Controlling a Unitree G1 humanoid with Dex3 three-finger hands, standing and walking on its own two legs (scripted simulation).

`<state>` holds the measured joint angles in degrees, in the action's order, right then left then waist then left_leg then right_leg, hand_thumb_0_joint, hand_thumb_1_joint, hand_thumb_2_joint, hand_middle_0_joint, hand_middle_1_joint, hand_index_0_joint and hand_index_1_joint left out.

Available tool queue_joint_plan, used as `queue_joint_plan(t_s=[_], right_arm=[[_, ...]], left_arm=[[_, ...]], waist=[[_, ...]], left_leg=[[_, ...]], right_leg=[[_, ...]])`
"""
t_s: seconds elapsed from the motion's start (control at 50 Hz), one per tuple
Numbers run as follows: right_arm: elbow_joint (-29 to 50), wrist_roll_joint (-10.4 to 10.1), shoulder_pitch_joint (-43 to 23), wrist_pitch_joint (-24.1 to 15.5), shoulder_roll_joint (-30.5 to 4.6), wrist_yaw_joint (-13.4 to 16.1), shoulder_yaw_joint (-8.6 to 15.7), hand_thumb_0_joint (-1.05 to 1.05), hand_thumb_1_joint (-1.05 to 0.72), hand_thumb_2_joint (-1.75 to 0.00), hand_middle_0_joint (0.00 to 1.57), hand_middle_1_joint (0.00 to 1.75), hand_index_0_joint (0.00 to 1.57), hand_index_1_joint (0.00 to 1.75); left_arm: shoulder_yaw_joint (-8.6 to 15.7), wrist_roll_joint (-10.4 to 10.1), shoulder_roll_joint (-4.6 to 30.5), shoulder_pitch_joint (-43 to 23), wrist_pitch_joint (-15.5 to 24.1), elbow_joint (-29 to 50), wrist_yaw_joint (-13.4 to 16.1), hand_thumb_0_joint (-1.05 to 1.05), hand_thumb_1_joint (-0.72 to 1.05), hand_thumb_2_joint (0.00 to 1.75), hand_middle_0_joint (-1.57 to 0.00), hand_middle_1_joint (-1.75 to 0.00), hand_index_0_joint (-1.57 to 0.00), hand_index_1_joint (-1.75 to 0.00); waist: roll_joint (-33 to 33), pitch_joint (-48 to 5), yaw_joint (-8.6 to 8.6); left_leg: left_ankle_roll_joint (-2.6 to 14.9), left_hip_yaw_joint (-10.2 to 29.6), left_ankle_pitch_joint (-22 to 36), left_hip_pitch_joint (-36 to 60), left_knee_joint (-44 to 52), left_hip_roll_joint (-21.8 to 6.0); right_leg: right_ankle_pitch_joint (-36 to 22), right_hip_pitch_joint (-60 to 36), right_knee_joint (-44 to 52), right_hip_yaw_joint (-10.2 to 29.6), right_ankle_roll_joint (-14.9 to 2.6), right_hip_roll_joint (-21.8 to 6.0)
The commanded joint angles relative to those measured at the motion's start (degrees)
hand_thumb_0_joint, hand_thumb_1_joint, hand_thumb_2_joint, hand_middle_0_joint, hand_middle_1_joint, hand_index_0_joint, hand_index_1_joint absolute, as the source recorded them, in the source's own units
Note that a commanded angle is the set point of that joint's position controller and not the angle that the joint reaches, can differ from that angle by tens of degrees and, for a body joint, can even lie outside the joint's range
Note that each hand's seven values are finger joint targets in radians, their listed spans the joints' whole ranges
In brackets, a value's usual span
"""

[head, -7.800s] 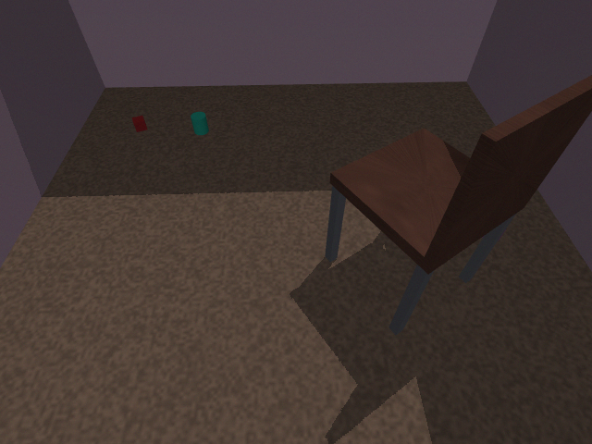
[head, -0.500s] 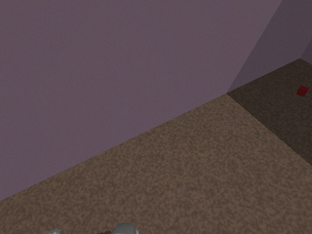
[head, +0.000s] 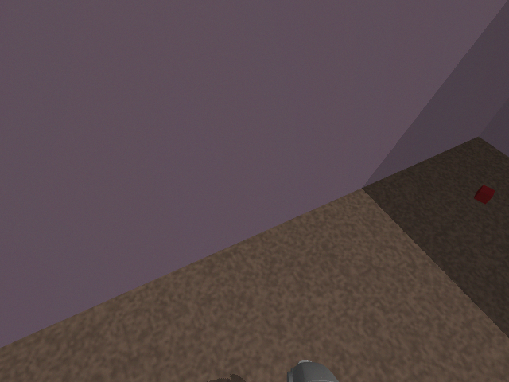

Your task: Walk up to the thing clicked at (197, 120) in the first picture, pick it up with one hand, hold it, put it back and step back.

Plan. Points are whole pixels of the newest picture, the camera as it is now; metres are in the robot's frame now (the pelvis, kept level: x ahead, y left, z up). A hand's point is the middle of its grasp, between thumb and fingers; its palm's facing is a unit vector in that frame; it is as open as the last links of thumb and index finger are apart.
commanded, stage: walk up
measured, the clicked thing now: out of the picture +0.78 -1.40 -0.72
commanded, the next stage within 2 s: stand in 1.48 s
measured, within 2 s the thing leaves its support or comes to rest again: neither
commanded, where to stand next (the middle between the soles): +0.20 +0.00 m, yaw +2 degrees
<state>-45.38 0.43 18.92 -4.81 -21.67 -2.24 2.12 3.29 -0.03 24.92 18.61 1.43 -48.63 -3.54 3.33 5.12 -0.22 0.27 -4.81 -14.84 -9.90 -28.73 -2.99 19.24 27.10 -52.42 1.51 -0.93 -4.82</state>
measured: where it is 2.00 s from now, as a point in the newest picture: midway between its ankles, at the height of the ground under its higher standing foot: outside the picture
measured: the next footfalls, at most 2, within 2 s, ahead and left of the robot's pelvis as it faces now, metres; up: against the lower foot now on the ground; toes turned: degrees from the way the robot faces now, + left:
right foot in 0.14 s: +0.19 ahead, -0.16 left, +0.00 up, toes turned +0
left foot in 0.56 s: +0.20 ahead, +0.10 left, +0.00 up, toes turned +4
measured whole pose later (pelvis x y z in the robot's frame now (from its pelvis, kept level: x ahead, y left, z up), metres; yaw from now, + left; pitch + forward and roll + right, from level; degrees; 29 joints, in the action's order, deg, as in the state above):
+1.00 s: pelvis +0.12 -0.02 +0.00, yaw +3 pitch -2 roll -1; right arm -57.6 0.1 5.5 0.9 -20.7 -2.2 0.5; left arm -0.4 0.3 22.4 10.1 2.3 -60.2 0.1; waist -1.7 3.8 -1.6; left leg 0.2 -1.1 -13.5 -16.1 -31.8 -1.4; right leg 14.9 13.0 -30.3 -2.0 1.5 -2.4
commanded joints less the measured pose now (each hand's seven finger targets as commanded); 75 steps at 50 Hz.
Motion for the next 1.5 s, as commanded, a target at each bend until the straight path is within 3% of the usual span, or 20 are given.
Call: queue_joint_plan(t_s=[0.0, 0.06, 0.1, 0.12, 0.14, 0.18, 0.24, 0.28, 0.46, 0.52, 0.54, 0.56, 0.58, 0.6, 0.66, 0.72, 0.78, 0.84, 1.06, 1.48], right_arm=[[4.4, 0.1, -0.3, -1.1, -17.9, 0.8, 5.9, 0.0, -0.9, -0.9, 0.2, 0.3, 0.2, 0.3], [5.2, -0.2, -2.5, -0.3, -17.2, 0.5, 5.4, 0.0, -0.9, -0.9, 0.2, 0.3, 0.2, 0.3], [5.4, -0.2, -2.2, 0.7, -12.9, 0.7, 3.9, 0.0, -0.9, -0.9, 0.2, 0.3, 0.2, 0.3], [5.1, -0.4, 0.9, 0.9, -9.1, 0.8, 2.6, 0.0, -0.9, -0.9, 0.2, 0.3, 0.2, 0.3], [5.3, -0.5, 4.5, 1.3, -6.1, 0.9, 1.4, 0.0, -0.9, -0.9, 0.2, 0.3, 0.2, 0.3], [3.1, -0.1, 3.1, 2.3, -14.7, 1.9, 4.1, 0.0, -0.9, -0.9, 0.2, 0.3, 0.2, 0.3], [0.2, -0.9, 3.1, 2.6, -13.6, 1.5, 4.0, 0.0, -0.9, -0.9, 0.2, 0.3, 0.2, 0.3], [-0.8, -0.4, 4.7, 3.3, -12.5, 1.1, 3.9, 0.0, -0.9, -0.9, 0.2, 0.3, 0.2, 0.3], [-1.8, 0.2, -2.9, 4.5, -10.3, 1.2, 3.6, 0.0, -0.9, -0.9, 0.2, 0.3, 0.2, 0.3], [-3.4, 0.5, -2.0, 3.9, -11.5, 1.7, 4.0, 0.0, -0.9, -0.9, 0.2, 0.3, 0.2, 0.3], [-3.4, 0.8, -1.9, 3.6, -13.1, 1.9, 4.3, 0.0, -0.9, -0.9, 0.2, 0.3, 0.2, 0.3], [-2.8, 1.4, -3.2, 3.3, -16.4, 2.1, 4.8, 0.0, -0.9, -0.9, 0.2, 0.3, 0.2, 0.3], [-2.0, 0.4, -8.0, 3.3, -18.3, 1.9, 4.8, 0.0, -0.9, -0.9, 0.2, 0.3, 0.2, 0.3], [-2.4, 0.2, -9.9, 3.6, -17.5, 1.7, 4.6, 0.0, -0.9, -0.9, 0.2, 0.3, 0.2, 0.3], [-2.6, 0.1, -12.9, 4.2, -13.6, 1.7, 2.6, 0.0, -0.9, -0.9, 0.2, 0.3, 0.2, 0.3], [-4.1, -0.7, -13.3, 4.5, -11.8, 1.6, 1.8, 0.0, -0.9, -0.9, 0.2, 0.3, 0.2, 0.3], [-6.1, -0.2, -11.7, 5.1, -12.4, 1.5, 2.1, 0.0, -0.9, -0.9, 0.2, 0.3, 0.2, 0.3], [-7.1, -0.1, -14.5, 4.8, -13.0, 1.1, 2.0, 0.0, -0.9, -0.9, 0.2, 0.3, 0.2, 0.3], [-11.0, -0.5, -16.4, 3.9, -11.6, 1.3, 1.3, 0.0, -0.9, -0.9, 0.2, 0.3, 0.2, 0.3], [-16.1, 0.1, -18.2, 3.5, -10.4, 1.6, 0.8, 0.0, -0.9, -0.9, 0.2, 0.3, 0.2, 0.3]], left_arm=[[3.5, 0.6, 8.6, -0.4, 1.9, 4.3, -0.5, 0.0, 0.9, 0.9, -0.2, -0.3, -0.2, -0.3], [4.2, 0.8, 9.0, 2.4, 2.6, 2.0, 0.0, 0.0, 0.9, 0.9, -0.2, -0.3, -0.2, -0.3], [5.0, 1.1, 10.7, 8.1, 3.4, -0.5, 1.0, 0.0, 0.9, 0.9, -0.2, -0.3, -0.2, -0.3], [5.7, 1.5, 13.4, 10.4, 4.0, -0.2, 1.8, 0.0, 0.9, 0.9, -0.2, -0.3, -0.2, -0.3], [6.3, 1.6, 17.6, 8.7, 4.6, 1.7, 2.5, 0.0, 0.9, 0.9, -0.2, -0.3, -0.2, -0.3], [5.8, 0.6, 18.9, 4.0, 3.9, 3.4, 2.4, 0.0, 0.9, 0.9, -0.2, -0.3, -0.2, -0.3], [4.3, 0.0, 14.3, 1.1, 4.2, 3.5, 3.2, 0.0, 0.9, 0.9, -0.2, -0.3, -0.2, -0.3], [3.8, 0.3, 13.6, 0.1, 4.4, 3.7, 3.6, 0.0, 0.9, 0.9, -0.2, -0.3, -0.2, -0.3], [2.5, 0.7, 13.2, -3.4, 2.9, 4.0, 4.5, 0.0, 0.9, 0.9, -0.2, -0.3, -0.2, -0.3], [1.6, 0.0, 11.9, -5.5, 1.9, 3.5, 4.7, 0.0, 0.9, 0.9, -0.2, -0.3, -0.2, -0.3], [1.1, 0.1, 10.6, -4.8, 1.6, 3.6, 4.7, 0.0, 0.9, 0.9, -0.2, -0.3, -0.2, -0.3], [0.4, -0.4, 8.2, -3.7, 1.3, 3.5, 4.7, 0.0, 0.9, 0.9, -0.2, -0.3, -0.2, -0.3], [0.3, -1.0, 8.4, -3.1, 0.6, 1.9, 5.1, 0.0, 0.9, 0.9, -0.2, -0.3, -0.2, -0.3], [0.8, -0.5, 9.9, -2.9, 0.5, -0.7, 5.3, 0.0, 0.9, 0.9, -0.2, -0.3, -0.2, -0.3], [0.7, -0.2, 9.4, -2.5, 1.4, -2.7, 4.9, 0.0, 0.9, 0.9, -0.2, -0.3, -0.2, -0.3], [0.8, 0.4, 11.7, -5.3, 1.9, -4.0, 5.1, 0.0, 0.9, 0.9, -0.2, -0.3, -0.2, -0.3], [0.1, 0.7, 11.9, -11.2, 1.7, -4.0, 4.8, 0.0, 0.9, 0.9, -0.2, -0.3, -0.2, -0.3], [-0.6, 0.5, 9.5, -10.5, 1.8, -6.2, 4.4, 0.0, 0.9, 0.9, -0.2, -0.3, -0.2, -0.3], [-1.1, 0.1, 9.4, -12.3, 2.3, -9.6, 4.4, 0.0, 0.9, 0.9, -0.2, -0.3, -0.2, -0.3], [-1.4, 0.3, 7.5, -16.3, 0.7, -13.5, 4.1, 0.0, 0.9, 0.9, -0.2, -0.3, -0.2, -0.3]], waist=[[-15.3, 1.1, 1.11], [-12.1, -0.4, -1.31], [-3.9, -3.8, -4.09], [7.8, -5.5, -5.41], [16.6, -4.9, -3.25], [9.2, -0.8, -2.6], [5.7, -0.6, -0.78], [6.8, -1.8, -0.19], [6.0, -5.3, -1.03], [2.7, -6.5, 0.77], [-0.8, -7.2, 0.94], [-9.5, -8.3, -0.34], [-14.1, -7.5, -1.38], [-13.9, -6.8, -1.57], [-12.9, -6.4, -2.53], [-9.4, -7.1, -1.55], [-5.8, -3.0, 1.07], [-6.8, -1.7, -0.21], [-3.7, -9.0, -0.32], [-3.2, -6.2, 0.18]], left_leg=[[12.39, 8.7, -0.2, -6.0, 12.2, -11.6], [11.21, 8.3, -6.2, -12.2, 6.9, -10.8], [7.95, 6.0, -5.7, -16.2, -5.9, -7.5], [5.74, 1.2, -5.4, -16.8, -20.5, -2.6], [1.99, 1.8, -15.6, -24.5, -32.5, 4.3], [1.71, 6.9, -17.4, -24.1, -37.1, 1.0], [1.91, 10.3, -9.8, -23.0, -34.7, -0.9], [1.31, 8.8, -7.0, -19.6, -32.9, -0.3], [0.28, 4.1, -2.1, -7.7, -11.6, 0.7], [2.13, 4.3, 3.5, -1.3, -3.8, 1.7], [3.49, 9.1, 3.8, -0.4, 0.8, -1.5], [6.27, 21.2, 6.6, -0.3, 4.6, -9.7], [11.59, 26.4, 2.0, -4.7, 6.7, -13.9], [13.63, 26.8, 0.3, -9.3, 6.6, -14.7], [7.82, 14.7, 5.2, -10.8, 1.9, -6.8], [3.42, 11.8, 5.5, -8.7, -2.4, -3.6], [3.78, 13.0, -8.2, -6.0, 1.7, -3.7], [4.11, 16.0, -11.7, -8.8, 6.9, -5.7], [2.71, 10.7, 11.7, 1.3, 6.1, -4.3], [0.73, 11.1, 5.1, 1.3, 15.0, -5.1]], right_leg=[[-5.7, -3.8, 12.0, -2.7, 0.63, -1.2], [-9.4, -13.5, 16.4, -4.8, 0.3, 1.4], [-8.9, -24.4, 19.3, -4.1, -0.21, 3.1], [-0.7, -25.7, 28.2, 3.4, -1.63, -1.9], [2.0, -25.6, 36.6, 27.4, -6.12, -15.8], [6.5, -17.0, 38.1, 33.6, -14.16, -19.5], [-7.5, -16.1, 35.1, 16.0, -9.9, -12.3], [-14.0, -14.0, 33.7, 10.5, -10.38, -10.5], [-25.7, -9.9, 24.6, 3.9, -10.33, -11.1], [-19.6, -5.8, 19.1, 3.5, -7.71, -9.8], [-15.2, -4.9, 16.5, 2.5, -5.68, -8.1], [-6.1, -2.5, 10.2, -1.0, -2.24, -2.3], [7.9, -5.0, 8.1, -4.8, -0.98, 3.9], [9.9, -9.9, 6.7, -2.9, -0.6, 2.6], [-0.3, -14.1, 17.7, -2.7, -1.01, 2.2], [-8.9, -14.2, 23.2, 4.2, -2.88, -2.6], [3.1, -6.1, 26.2, 5.2, -3.06, -3.1], [4.3, -9.2, 26.6, 1.6, -1.99, 0.2], [-14.7, -17.1, 29.7, 1.8, -0.67, -2.7], [-8.7, -19.3, 35.4, 1.5, 0.19, -2.7]])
